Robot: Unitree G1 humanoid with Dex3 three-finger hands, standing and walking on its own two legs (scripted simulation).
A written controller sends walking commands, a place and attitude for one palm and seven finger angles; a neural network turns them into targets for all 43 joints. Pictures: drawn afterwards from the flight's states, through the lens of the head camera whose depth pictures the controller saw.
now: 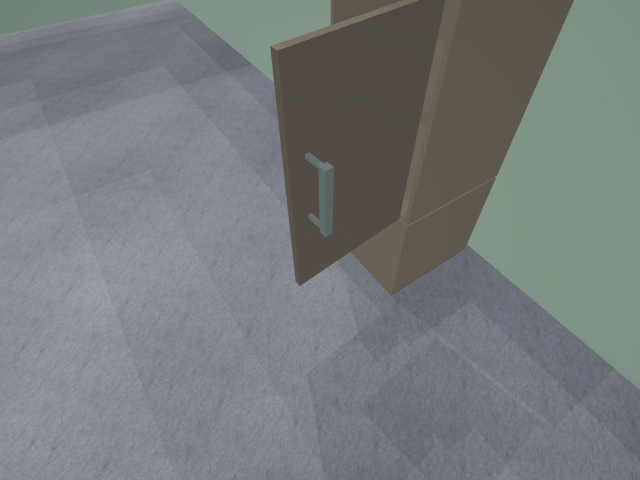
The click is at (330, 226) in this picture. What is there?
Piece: cupboard door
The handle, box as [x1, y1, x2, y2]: [305, 152, 333, 236]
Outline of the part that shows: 308,152 305,154 305,158 319,169 319,218 318,219 311,213 308,215 308,217 320,228 320,232 326,236 332,231 333,167 327,162 323,163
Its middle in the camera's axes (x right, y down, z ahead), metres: +0.00 -0.08 +0.75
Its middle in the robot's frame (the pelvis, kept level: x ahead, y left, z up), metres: +0.62 +0.04 -0.05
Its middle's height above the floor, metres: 0.74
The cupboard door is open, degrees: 96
